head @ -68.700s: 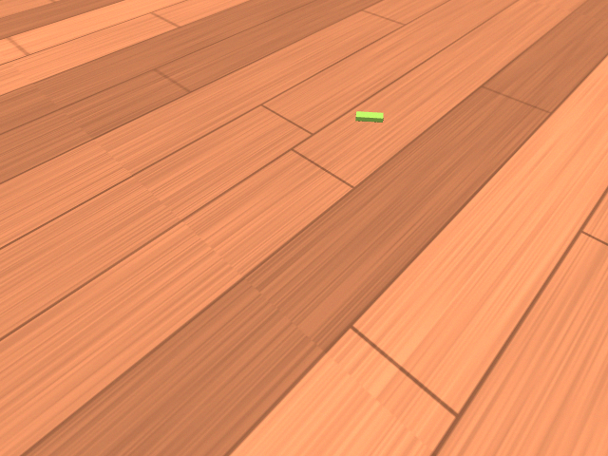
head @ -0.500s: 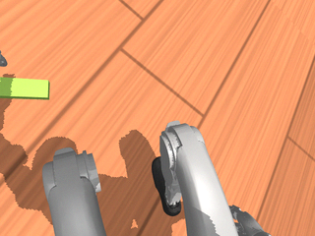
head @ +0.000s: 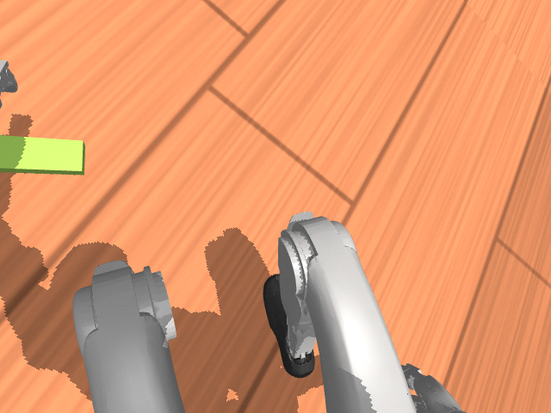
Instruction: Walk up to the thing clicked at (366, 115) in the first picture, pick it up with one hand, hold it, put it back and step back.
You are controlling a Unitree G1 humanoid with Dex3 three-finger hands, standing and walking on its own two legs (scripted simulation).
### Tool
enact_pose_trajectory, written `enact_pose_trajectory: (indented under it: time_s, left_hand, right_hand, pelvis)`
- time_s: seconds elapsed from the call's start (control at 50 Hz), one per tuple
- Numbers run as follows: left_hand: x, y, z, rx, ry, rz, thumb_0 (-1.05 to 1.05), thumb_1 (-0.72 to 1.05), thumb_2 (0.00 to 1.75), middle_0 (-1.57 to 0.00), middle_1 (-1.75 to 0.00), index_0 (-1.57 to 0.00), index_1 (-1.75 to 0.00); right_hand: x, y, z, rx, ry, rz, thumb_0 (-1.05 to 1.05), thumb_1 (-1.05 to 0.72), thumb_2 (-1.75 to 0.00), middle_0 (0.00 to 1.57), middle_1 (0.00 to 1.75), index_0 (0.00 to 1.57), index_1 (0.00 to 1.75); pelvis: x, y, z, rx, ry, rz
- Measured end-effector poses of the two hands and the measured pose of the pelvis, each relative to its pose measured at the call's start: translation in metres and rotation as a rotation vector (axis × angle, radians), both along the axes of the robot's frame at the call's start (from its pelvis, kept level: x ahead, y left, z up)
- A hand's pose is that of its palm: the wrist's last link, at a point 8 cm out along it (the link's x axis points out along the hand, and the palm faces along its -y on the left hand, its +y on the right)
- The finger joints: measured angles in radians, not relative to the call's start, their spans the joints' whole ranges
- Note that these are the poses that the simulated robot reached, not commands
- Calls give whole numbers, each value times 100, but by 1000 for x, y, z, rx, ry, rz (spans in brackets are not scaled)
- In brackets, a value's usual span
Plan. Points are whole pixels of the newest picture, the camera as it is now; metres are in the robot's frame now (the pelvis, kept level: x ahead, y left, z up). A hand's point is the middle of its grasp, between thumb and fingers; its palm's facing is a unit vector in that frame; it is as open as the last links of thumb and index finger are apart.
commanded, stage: approach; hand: left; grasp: from above
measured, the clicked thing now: (32, 155) +0.52 +0.28 -0.31
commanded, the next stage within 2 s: close in in 0.60 s
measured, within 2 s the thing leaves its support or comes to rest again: neither
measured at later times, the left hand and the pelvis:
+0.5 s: hand out of the picture +0.49 +0.29 -0.17, palm faces -0.50 +0.01 -0.87, open 14.0 cm; pelvis -0.01 -0.01 +0.01, yaw +0 degrees
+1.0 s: hand (5, 132) +0.51 +0.28 -0.18, palm faces -0.48 +0.00 -0.88, open 14.1 cm; pelvis +0.00 +0.00 +0.00, yaw -2 degrees
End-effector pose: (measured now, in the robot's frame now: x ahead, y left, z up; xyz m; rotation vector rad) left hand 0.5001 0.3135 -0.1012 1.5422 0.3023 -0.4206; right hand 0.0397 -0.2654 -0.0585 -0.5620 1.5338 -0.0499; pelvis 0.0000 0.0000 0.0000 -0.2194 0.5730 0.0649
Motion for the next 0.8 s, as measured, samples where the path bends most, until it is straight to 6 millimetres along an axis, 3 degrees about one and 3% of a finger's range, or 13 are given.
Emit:
enact_pose_trajectory:
  time_s: [0.14,0.26,0.38,0.52,0.64,0.8]
  left_hand:
    - [25,-35,5,-11,-13,-40,0,-50,101,-9,-103,-10,-103]
    - [32,-54,0,6,-5,-29,0,-50,102,-10,-102,-10,-102]
    - [17,-46,-7,26,32,17,0,-50,102,-11,-99,-10,-100]
    - [3,-23,-9,6,61,45,0,-52,103,-11,-97,-10,-98]
    - [8,-14,-8,-14,32,27,0,-54,105,-10,-98,-9,-100]
    - [22,-22,-9,-20,6,-7,0,-53,109,-10,-101,-9,-103]
  right_hand:
    - [-11,1,7,-18,-9,-36,0,-92,-90,21,30,21,30]
    - [-25,4,10,-7,-16,-75,0,-92,-89,21,30,21,30]
    - [-32,6,7,25,-1,-86,0,-92,-89,21,30,21,30]
    - [-23,-2,3,18,16,-29,0,-91,-89,21,30,21,30]
    - [-11,-8,7,-21,27,25,0,-92,-89,21,30,21,30]
    - [-5,-6,17,-56,9,26,0,-92,-90,21,30,21,30]
  pelvis:
    - [0,0,3,-3,14,-5]
    - [-1,-1,5,-1,21,-12]
    - [-3,-3,7,9,21,-12]
    - [-6,-5,5,11,6,-7]
    - [-5,-5,3,4,-3,-6]
    - [-2,-1,4,-16,1,-11]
